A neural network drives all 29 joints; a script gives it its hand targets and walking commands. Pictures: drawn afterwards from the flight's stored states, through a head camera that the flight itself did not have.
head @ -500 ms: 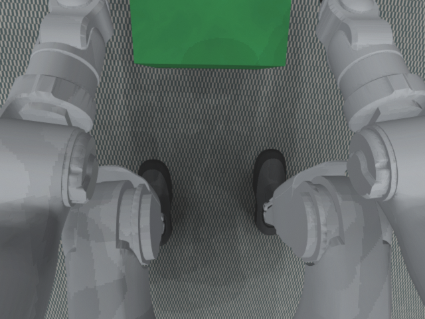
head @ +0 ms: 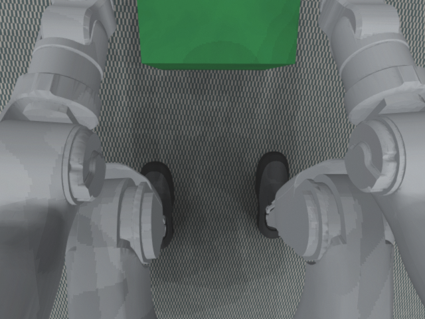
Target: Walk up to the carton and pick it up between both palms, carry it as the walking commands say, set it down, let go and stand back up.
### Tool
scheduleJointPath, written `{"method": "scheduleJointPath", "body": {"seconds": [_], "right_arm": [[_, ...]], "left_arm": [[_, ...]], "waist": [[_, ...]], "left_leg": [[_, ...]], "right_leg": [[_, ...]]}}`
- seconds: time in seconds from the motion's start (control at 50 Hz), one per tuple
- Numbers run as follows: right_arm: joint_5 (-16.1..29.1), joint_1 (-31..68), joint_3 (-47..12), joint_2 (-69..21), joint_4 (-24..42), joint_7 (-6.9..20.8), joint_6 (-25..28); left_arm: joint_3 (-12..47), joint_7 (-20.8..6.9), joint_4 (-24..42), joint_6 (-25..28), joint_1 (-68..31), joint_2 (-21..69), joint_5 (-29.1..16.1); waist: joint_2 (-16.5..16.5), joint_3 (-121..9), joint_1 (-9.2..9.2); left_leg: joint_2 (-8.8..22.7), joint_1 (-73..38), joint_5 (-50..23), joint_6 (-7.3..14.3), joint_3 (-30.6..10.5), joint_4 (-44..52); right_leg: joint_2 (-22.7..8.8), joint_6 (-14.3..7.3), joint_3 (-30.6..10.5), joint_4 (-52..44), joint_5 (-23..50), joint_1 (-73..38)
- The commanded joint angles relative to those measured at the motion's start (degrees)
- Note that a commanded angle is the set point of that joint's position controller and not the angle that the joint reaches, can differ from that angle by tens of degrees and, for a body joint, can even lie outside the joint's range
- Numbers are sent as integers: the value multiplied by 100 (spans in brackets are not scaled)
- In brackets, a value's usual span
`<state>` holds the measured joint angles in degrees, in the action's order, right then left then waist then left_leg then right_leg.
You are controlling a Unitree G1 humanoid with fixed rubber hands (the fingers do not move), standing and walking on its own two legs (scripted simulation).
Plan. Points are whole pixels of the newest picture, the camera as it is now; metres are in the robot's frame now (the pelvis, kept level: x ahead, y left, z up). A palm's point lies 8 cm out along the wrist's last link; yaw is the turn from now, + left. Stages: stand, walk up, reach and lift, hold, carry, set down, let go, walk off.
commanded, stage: reach and lift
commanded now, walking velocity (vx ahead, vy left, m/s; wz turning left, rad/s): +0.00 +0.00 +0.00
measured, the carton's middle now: out of the picture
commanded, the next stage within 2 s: none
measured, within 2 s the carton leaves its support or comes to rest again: leaves its support in 0.38 s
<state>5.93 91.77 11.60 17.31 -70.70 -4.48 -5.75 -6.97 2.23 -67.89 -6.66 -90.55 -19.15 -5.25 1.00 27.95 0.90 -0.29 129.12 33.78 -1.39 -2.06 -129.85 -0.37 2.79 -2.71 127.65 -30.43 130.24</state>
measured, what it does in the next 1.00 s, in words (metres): stands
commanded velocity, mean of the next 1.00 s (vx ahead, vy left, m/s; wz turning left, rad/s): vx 0.00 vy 0.00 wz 0.00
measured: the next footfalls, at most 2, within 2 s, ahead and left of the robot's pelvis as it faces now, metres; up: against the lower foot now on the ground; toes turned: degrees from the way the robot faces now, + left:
none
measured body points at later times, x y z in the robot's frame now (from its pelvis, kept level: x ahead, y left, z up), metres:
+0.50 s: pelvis +0.01 +0.00 +0.00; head +0.38 +0.01 +0.25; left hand +0.57 +0.14 -0.18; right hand +0.57 -0.16 -0.17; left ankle +0.11 +0.13 -0.32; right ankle +0.13 -0.14 -0.32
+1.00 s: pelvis +0.01 +0.00 +0.03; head +0.36 +0.01 +0.31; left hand +0.57 +0.14 -0.11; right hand +0.56 -0.15 -0.10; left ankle +0.11 +0.13 -0.32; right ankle +0.13 -0.14 -0.32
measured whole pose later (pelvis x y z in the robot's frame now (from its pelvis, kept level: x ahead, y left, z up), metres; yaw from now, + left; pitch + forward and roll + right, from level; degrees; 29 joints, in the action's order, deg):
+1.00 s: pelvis +0.01 +0.00 +0.03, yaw +1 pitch +41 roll -1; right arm -4.4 77.6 25.0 7.8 -48.1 -4.8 -14.8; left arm -14.5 4.6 -53.1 -16.6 -81.0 -12.8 2.8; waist 0.4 11.4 1.8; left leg -1.5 131.1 32.4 -1.7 -2.6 -122.5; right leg -0.2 3.2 -2.7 120.7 -30.2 131.5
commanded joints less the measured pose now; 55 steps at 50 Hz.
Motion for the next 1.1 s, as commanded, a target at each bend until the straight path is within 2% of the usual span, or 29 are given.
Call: {"method": "scheduleJointPath", "body": {"seconds": [0.0, 0.24, 0.4, 0.48, 0.62, 0.72, 0.9, 0.98, 1.08], "right_arm": [[122, 1912, -817, -4896, 1039, 1401, -37], [230, 1612, -996, -5410, 1260, 1535, -82], [410, 1811, -1295, -5821, 1624, 1480, -131], [437, 1929, -1368, -6007, 1833, 1478, -241], [197, 2000, -1192, -6207, 1928, 1519, -557], [-45, 1968, -1059, -6324, 1951, 1542, -747], [-362, 1905, -1010, -6467, 2280, 1628, -975], [-456, 1905, -1062, -6434, 2467, 1669, -990], [-384, 2039, -1329, -6462, 2870, 1661, -971]], "left_arm": [[1007, -1396, 1124, -11, -2347, 4813, -111], [1145, -1500, 1401, -19, -1991, 5326, -192], [1551, -1429, 1957, 23, -2489, 5594, -536], [1635, -1361, 2226, -16, -2715, 5646, -588], [1458, -1350, 2408, -231, -2923, 5664, -367], [1419, -1401, 2551, -387, -3090, 5803, -256], [1358, -1447, 2480, -664, -2713, 6335, -2], [1226, -1446, 2292, -739, -2352, 6541, 186], [1276, -1395, 2374, -779, -2180, 6718, 251]], "waist": [[-301, -5859, 94], [-247, -5999, 115], [-336, -7192, 125], [-359, -7767, 88], [-339, -7927, 10], [-366, -8073, 60], [-466, -8421, 178], [-431, -8416, 175], [-342, -8990, 127]], "left_leg": [[-571, -2412, -1518, 104, 436, 1078], [-599, -2210, -1998, 171, 417, 982], [-624, -2696, -2322, 114, 520, 995], [-638, -3012, -2293, 97, 577, 1073], [-646, -2953, -1629, 117, 685, 1328], [-660, -2917, -1374, 117, 715, 1496], [-740, -3132, -1554, 92, 699, 1770], [-768, -3151, -1688, 92, 670, 1860], [-796, -3485, -2043, 94, 660, 1928]], "right_leg": [[585, -215, 680, -659, 1496, -2810], [609, -289, 663, -585, 1976, -2766], [643, -256, 728, -591, 2319, -3334], [662, -218, 799, -673, 2246, -3444], [677, -205, 831, -953, 1613, -3388], [692, -223, 837, -1128, 1422, -3435], [738, -209, 884, -1388, 1513, -3386], [756, -188, 894, -1480, 1568, -3312], [781, -133, 910, -1565, 1832, -3554]]}}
